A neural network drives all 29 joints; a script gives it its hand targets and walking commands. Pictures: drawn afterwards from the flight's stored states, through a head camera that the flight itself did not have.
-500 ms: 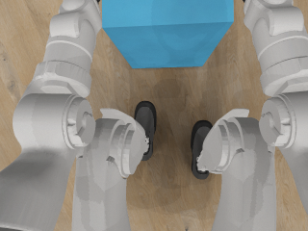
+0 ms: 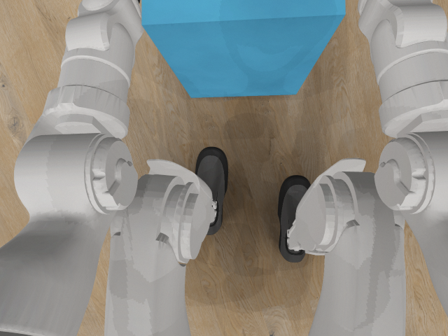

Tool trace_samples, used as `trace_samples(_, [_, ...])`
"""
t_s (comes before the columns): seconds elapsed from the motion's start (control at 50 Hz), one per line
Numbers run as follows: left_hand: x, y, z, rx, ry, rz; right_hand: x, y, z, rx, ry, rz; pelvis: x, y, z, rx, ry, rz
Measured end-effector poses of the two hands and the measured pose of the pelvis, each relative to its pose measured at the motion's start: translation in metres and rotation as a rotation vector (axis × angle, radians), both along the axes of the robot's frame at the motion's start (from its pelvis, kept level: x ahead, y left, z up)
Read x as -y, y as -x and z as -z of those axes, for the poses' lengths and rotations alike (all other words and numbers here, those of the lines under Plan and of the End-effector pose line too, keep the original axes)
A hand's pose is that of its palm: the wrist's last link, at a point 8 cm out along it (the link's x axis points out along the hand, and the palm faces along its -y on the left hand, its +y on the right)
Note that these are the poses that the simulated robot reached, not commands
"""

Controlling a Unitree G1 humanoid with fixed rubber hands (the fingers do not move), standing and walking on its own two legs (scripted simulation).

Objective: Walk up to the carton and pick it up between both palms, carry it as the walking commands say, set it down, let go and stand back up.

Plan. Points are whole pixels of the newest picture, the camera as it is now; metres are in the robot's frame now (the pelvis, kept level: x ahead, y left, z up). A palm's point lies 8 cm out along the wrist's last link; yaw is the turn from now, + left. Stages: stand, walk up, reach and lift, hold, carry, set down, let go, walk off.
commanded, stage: set down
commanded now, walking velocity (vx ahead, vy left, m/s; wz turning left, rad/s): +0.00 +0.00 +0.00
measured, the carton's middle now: out of the picture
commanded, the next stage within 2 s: none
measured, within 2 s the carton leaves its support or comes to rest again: rests again in 0.66 s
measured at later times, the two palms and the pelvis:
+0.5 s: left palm out of the picture +0.56 +0.17 -0.15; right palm out of the picture +0.57 -0.13 -0.17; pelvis +0.01 +0.00 +0.00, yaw +0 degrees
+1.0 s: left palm out of the picture +0.55 +0.19 -0.17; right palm out of the picture +0.57 -0.17 -0.18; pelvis +0.01 +0.00 +0.00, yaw +0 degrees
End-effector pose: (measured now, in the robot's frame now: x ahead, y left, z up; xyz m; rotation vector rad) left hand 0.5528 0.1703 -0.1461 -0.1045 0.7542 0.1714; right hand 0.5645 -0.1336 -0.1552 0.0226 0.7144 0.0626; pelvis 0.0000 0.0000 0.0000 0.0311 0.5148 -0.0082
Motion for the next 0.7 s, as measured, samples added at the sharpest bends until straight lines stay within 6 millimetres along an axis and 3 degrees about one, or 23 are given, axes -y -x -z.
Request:
trace_samples(0.46, [-0.001,-0.009,0.004,0.033,0.0,0.001,0.0,-0.009,0.005,0.037,0.002,0.005,0.002,-0.005,0.004,-0.003,-0.005,0.0])
trace_samples(0.6, [-0.003,-0.007,0.017,-0.002,-0.087,0.036,0.004,0.001,0.03,-0.017,0.115,-0.013,0.002,-0.007,0.003,-0.012,-0.007,0.0])
trace_samples(0.7, [-0.009,-0.007,0.021,-0.003,-0.138,0.032,0.018,0.001,0.032,-0.014,0.134,0.025,0.002,-0.008,0.003,-0.018,-0.007,0.0])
